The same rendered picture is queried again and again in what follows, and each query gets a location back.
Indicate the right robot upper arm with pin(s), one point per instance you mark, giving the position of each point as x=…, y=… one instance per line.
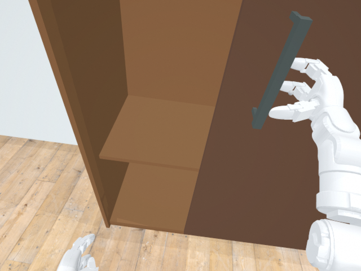
x=334, y=246

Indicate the robot right hand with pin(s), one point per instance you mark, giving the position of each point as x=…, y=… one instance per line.
x=327, y=91

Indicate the robot left hand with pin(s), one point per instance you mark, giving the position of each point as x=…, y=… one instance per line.
x=72, y=260

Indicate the wardrobe door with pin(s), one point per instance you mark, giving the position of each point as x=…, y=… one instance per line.
x=260, y=185

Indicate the handle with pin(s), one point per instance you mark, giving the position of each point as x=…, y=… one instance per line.
x=294, y=41

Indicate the right robot forearm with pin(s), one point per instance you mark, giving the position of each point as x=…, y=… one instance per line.
x=339, y=156

